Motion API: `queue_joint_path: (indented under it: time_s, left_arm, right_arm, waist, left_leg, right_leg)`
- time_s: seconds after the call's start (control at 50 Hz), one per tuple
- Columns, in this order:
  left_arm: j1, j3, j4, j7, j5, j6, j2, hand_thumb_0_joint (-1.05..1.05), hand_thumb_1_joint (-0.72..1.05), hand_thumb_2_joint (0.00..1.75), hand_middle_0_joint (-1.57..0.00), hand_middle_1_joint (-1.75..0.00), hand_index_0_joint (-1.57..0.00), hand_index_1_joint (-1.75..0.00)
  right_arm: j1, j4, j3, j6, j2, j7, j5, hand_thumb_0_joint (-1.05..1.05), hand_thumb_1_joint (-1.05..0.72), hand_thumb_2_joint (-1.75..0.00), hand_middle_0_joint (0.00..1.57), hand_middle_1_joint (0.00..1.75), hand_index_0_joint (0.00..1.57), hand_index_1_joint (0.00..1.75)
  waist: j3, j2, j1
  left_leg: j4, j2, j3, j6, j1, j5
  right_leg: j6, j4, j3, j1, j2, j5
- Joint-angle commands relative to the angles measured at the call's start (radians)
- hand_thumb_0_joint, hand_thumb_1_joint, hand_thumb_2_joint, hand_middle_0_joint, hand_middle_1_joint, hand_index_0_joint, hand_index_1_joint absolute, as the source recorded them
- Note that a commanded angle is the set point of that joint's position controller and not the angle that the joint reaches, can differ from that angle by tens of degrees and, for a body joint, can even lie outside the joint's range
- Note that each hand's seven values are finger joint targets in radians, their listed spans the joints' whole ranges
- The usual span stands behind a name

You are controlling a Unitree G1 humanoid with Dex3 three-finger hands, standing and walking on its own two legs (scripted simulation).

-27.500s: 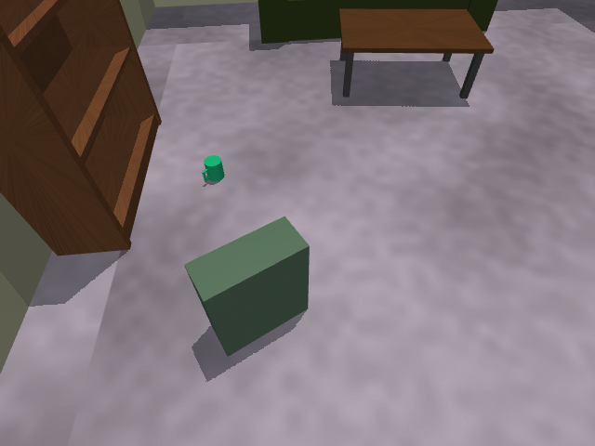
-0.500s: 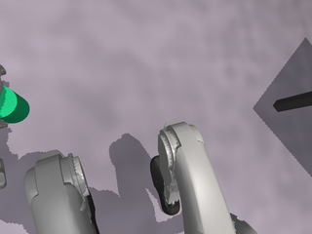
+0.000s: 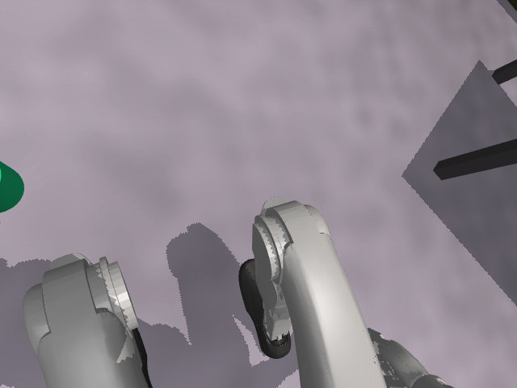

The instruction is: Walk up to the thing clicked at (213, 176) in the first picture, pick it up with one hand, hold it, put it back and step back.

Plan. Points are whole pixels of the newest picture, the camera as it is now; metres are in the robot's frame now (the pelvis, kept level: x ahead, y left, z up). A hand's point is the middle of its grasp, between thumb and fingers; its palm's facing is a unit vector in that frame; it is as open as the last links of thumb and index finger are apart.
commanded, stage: rest palm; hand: left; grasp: from above
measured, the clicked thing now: out of the picture +0.44 +0.33 -0.25
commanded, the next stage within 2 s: close in 0.06 s
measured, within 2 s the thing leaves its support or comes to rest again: neither
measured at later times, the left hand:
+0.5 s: hand out of the picture +0.44 +0.32 -0.21, palm faces -0.43 -0.15 -0.89, open 13.0 cm
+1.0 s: hand out of the picture +0.44 +0.32 -0.21, palm faces -0.44 -0.13 -0.89, open 11.9 cm
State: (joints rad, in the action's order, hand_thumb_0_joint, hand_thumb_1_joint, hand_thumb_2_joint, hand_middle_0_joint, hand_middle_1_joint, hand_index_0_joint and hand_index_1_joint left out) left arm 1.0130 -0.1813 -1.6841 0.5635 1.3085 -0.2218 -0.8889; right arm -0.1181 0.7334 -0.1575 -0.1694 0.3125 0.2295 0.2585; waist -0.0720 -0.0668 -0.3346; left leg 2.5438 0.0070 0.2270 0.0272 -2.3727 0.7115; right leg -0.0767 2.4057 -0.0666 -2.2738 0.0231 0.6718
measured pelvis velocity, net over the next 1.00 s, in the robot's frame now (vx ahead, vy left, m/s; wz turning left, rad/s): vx -0.01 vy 0.00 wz -0.03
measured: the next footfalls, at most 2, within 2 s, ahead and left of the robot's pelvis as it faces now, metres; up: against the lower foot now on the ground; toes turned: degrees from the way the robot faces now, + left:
none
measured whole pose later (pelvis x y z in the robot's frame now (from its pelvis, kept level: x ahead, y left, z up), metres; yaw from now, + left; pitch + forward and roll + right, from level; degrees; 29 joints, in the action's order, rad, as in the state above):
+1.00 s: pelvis -0.01 +0.00 +0.00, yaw -2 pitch +27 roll -13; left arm 1.06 -0.12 -1.83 0.63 1.32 -0.26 -0.96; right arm -0.11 0.72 -0.24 -0.24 0.34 0.27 0.29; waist -0.10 -0.09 -0.36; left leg 2.57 0.01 0.26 0.02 -2.35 0.71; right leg -0.09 2.40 -0.09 -2.24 0.04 0.65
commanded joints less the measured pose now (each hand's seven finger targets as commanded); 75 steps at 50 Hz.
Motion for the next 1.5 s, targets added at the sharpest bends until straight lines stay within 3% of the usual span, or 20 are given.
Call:
queue_joint_path:
  time_s: [0.0,0.02,0.16,0.24,0.28,0.3,0.34,0.38,0.4,0.42,0.62,0.74,0.96,1.0,1.18,1.26,1.32,1.36,1.46,1.48]
  left_arm:
    - [0.238,-0.007,0.130,0.033,-0.019,-0.011,-0.223,0.00,-0.51,1.05,-0.08,-1.03,-0.07,-1.04]
    - [0.264,0.020,0.143,0.029,-0.013,-0.014,-0.199,0.00,-0.50,1.04,-0.07,-1.04,-0.07,-1.04]
    - [0.255,0.003,0.138,0.049,-0.015,-0.040,-0.240,0.00,-0.43,0.99,-0.09,-1.05,-0.11,-1.04]
    - [0.256,0.027,0.107,0.069,0.002,-0.043,-0.205,0.00,-0.35,0.99,-0.16,-1.05,-0.17,-1.04]
    - [0.251,-0.003,0.080,0.080,0.009,-0.041,-0.260,0.00,-0.32,0.96,-0.17,-1.05,-0.19,-1.03]
    - [0.238,0.028,0.060,0.079,0.009,-0.038,-0.221,0.00,-0.32,0.94,-0.16,-1.05,-0.18,-1.03]
    - [0.263,0.014,0.047,0.086,0.017,-0.037,-0.251,0.00,-0.30,0.94,-0.17,-1.06,-0.19,-1.03]
    - [0.255,0.011,0.025,0.092,0.012,-0.035,-0.253,0.00,-0.29,0.94,-0.18,-1.06,-0.20,-1.03]
    - [0.266,0.030,0.029,0.091,0.016,-0.036,-0.233,0.00,-0.29,0.91,-0.18,-1.05,-0.21,-1.01]
    - [0.255,0.009,0.005,0.098,0.015,-0.035,-0.259,0.00,-0.28,0.92,-0.19,-1.05,-0.22,-1.02]
    - [0.289,0.030,-0.021,0.105,0.029,-0.037,-0.268,0.00,-0.19,0.89,-0.25,-1.05,-0.28,-1.01]
    - [0.285,0.049,-0.027,0.107,0.033,-0.034,-0.257,0.00,-0.15,0.88,-0.28,-1.03,-0.32,-1.00]
    - [0.291,0.077,-0.016,0.105,-0.002,-0.033,-0.248,0.00,-0.07,0.86,-0.36,-1.01,-0.39,-0.98]
    - [0.296,0.061,-0.014,0.107,-0.005,-0.035,-0.262,0.00,-0.04,0.83,-0.38,-0.99,-0.41,-0.96]
    - [0.297,0.073,-0.010,0.099,0.000,-0.030,-0.238,0.00,0.02,0.82,-0.42,-0.98,-0.45,-0.94]
    - [0.281,0.051,-0.013,0.099,0.003,-0.030,-0.268,0.00,0.06,0.82,-0.46,-0.96,-0.49,-0.93]
    - [0.279,0.080,-0.018,0.089,-0.006,-0.029,-0.242,0.00,0.09,0.83,-0.49,-0.96,-0.52,-0.93]
    - [0.296,0.056,-0.002,0.090,0.000,-0.028,-0.282,0.00,0.12,0.82,-0.51,-0.96,-0.54,-0.93]
    - [0.284,0.074,-0.005,0.084,-0.007,-0.026,-0.248,0.00,0.17,0.83,-0.55,-0.96,-0.58,-0.93]
    - [0.284,0.057,-0.011,0.083,-0.008,-0.026,-0.262,0.00,0.19,0.84,-0.56,-0.96,-0.59,-0.93]
  right_arm:
    - [-0.217,0.020,0.090,0.004,0.298,-0.007,0.002,0.00,-0.89,-0.90,0.20,0.30,0.20,0.30]
    - [-0.214,0.019,0.085,0.000,0.293,-0.002,0.006,0.00,-0.89,-0.90,0.20,0.30,0.20,0.30]
    - [-0.207,0.030,0.074,-0.003,0.300,0.007,0.007,0.00,-0.89,-0.90,0.20,0.30,0.20,0.30]
    - [-0.182,0.007,0.069,-0.012,0.306,0.016,0.013,0.00,-0.89,-0.90,0.20,0.30,0.20,0.30]
    - [-0.190,0.012,0.061,-0.017,0.316,0.018,0.016,0.00,-0.89,-0.90,0.20,0.30,0.20,0.30]
    - [-0.175,0.003,0.060,-0.020,0.314,0.019,0.012,0.00,-0.89,-0.90,0.20,0.30,0.20,0.30]
    - [-0.191,0.009,0.057,-0.027,0.321,0.022,0.016,0.00,-0.89,-0.90,0.20,0.30,0.20,0.30]
    - [-0.182,0.008,0.053,-0.029,0.323,0.020,0.016,0.00,-0.89,-0.90,0.20,0.30,0.20,0.30]
    - [-0.180,-0.006,0.052,-0.035,0.325,0.022,0.016,0.00,-0.89,-0.90,0.20,0.30,0.20,0.30]
    - [-0.183,0.005,0.047,-0.035,0.324,0.024,0.022,0.00,-0.89,-0.90,0.20,0.30,0.20,0.30]
    - [-0.159,-0.004,0.033,-0.060,0.335,0.030,0.028,0.00,-0.89,-0.90,0.20,0.30,0.20,0.30]
    - [-0.169,-0.005,0.025,-0.064,0.334,0.034,0.029,0.00,-0.89,-0.90,0.20,0.30,0.20,0.30]
    - [-0.156,-0.017,0.020,-0.077,0.346,0.030,0.024,0.00,-0.90,-0.90,0.20,0.30,0.20,0.30]
    - [-0.167,-0.010,0.013,-0.077,0.332,0.029,0.023,0.00,-0.90,-0.90,0.20,0.30,0.20,0.30]
    - [-0.164,-0.020,0.027,-0.077,0.337,0.029,0.015,0.00,-0.90,-0.90,0.20,0.30,0.20,0.30]
    - [-0.176,-0.017,0.019,-0.072,0.333,0.028,0.015,0.00,-0.90,-0.90,0.20,0.30,0.20,0.30]
    - [-0.162,-0.021,0.013,-0.074,0.329,0.030,0.018,0.00,-0.90,-0.90,0.20,0.30,0.20,0.30]
    - [-0.183,-0.017,0.019,-0.071,0.343,0.027,0.016,0.00,-0.90,-0.90,0.20,0.30,0.20,0.30]
    - [-0.175,-0.028,0.028,-0.067,0.342,0.021,0.018,0.00,-0.90,-0.90,0.20,0.30,0.20,0.30]
    - [-0.177,-0.028,0.023,-0.066,0.340,0.022,0.020,0.00,-0.90,-0.90,0.20,0.30,0.20,0.30]
  waist:
    - [0.659,0.434,-0.027]
    - [0.660,0.449,-0.048]
    - [0.636,0.444,-0.043]
    - [0.607,0.433,-0.047]
    - [0.582,0.420,-0.051]
    - [0.577,0.417,-0.046]
    - [0.561,0.397,-0.060]
    - [0.562,0.379,-0.054]
    - [0.558,0.396,-0.061]
    - [0.559,0.374,-0.061]
    - [0.519,0.385,-0.073]
    - [0.528,0.388,-0.081]
    - [0.526,0.365,-0.081]
    - [0.524,0.357,-0.077]
    - [0.515,0.373,-0.077]
    - [0.539,0.380,-0.068]
    - [0.517,0.354,-0.083]
    - [0.531,0.380,-0.076]
    - [0.524,0.387,-0.075]
    - [0.528,0.377,-0.074]
  left_leg:
    - [-0.268,0.003,-0.138,-0.038,0.530,-0.211]
    - [-0.256,0.004,-0.137,-0.038,0.544,-0.223]
    - [-0.256,0.008,-0.128,-0.036,0.532,-0.216]
    - [-0.266,0.005,-0.124,-0.034,0.528,-0.202]
    - [-0.261,0.007,-0.121,-0.038,0.504,-0.188]
    - [-0.261,0.005,-0.124,-0.039,0.490,-0.173]
    - [-0.252,0.006,-0.122,-0.043,0.476,-0.167]
    - [-0.254,0.007,-0.117,-0.044,0.460,-0.150]
    - [-0.256,0.004,-0.119,-0.044,0.471,-0.152]
    - [-0.254,0.009,-0.112,-0.045,0.463,-0.147]
    - [-0.266,0.012,-0.099,-0.040,0.454,-0.104]
    - [-0.247,0.009,-0.104,-0.041,0.458,-0.136]
    - [-0.240,0.013,-0.108,-0.044,0.439,-0.120]
    - [-0.254,0.012,-0.104,-0.044,0.434,-0.106]
    - [-0.255,0.011,-0.098,-0.039,0.440,-0.106]
    - [-0.261,0.011,-0.096,-0.037,0.466,-0.145]
    - [-0.244,0.008,-0.109,-0.045,0.438,-0.126]
    - [-0.257,0.008,-0.106,-0.043,0.453,-0.142]
    - [-0.269,0.010,-0.109,-0.039,0.455,-0.111]
    - [-0.274,0.008,-0.101,-0.039,0.453,-0.110]
  right_leg:
    - [0.091,-0.211,-0.162,0.337,0.031,-0.249]
    - [0.088,-0.202,-0.164,0.333,0.031,-0.266]
    - [0.090,-0.202,-0.172,0.333,0.036,-0.258]
    - [0.088,-0.194,-0.183,0.308,0.037,-0.242]
    - [0.088,-0.201,-0.183,0.311,0.039,-0.234]
    - [0.090,-0.207,-0.178,0.307,0.041,-0.221]
    - [0.086,-0.206,-0.180,0.303,0.040,-0.221]
    - [0.087,-0.212,-0.179,0.304,0.042,-0.204]
    - [0.085,-0.210,-0.180,0.299,0.040,-0.204]
    - [0.085,-0.213,-0.183,0.311,0.043,-0.201]
    - [0.084,-0.210,-0.191,0.284,0.048,-0.162]
    - [0.081,-0.202,-0.190,0.301,0.045,-0.200]
    - [0.080,-0.227,-0.179,0.324,0.051,-0.193]
    - [0.081,-0.234,-0.186,0.323,0.049,-0.175]
    - [0.084,-0.217,-0.188,0.292,0.044,-0.179]
    - [0.085,-0.212,-0.190,0.315,0.044,-0.209]
    - [0.081,-0.225,-0.181,0.323,0.045,-0.199]
    - [0.084,-0.224,-0.183,0.325,0.044,-0.207]
    - [0.088,-0.235,-0.178,0.322,0.047,-0.178]
    - [0.087,-0.226,-0.189,0.310,0.044,-0.176]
